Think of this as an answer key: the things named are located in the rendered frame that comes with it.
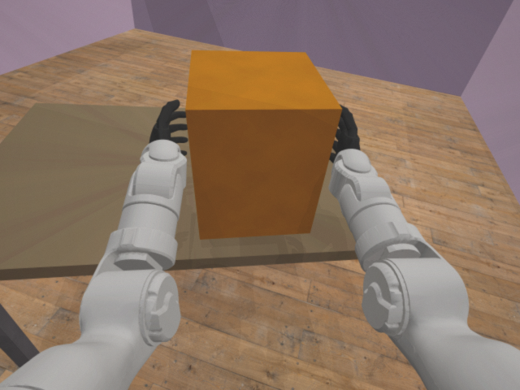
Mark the carton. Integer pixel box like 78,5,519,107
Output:
185,50,342,240

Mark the right robot forearm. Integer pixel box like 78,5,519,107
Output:
328,149,469,318

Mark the robot left upper arm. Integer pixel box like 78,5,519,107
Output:
0,269,181,390

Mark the left robot forearm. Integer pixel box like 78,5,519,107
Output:
79,140,187,331

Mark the right robot hand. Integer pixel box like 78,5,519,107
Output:
329,105,360,163

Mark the robot right upper arm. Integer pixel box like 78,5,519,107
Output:
362,258,520,390

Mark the table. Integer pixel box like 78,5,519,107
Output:
0,103,358,368

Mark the left robot hand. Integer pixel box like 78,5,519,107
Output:
149,100,188,156

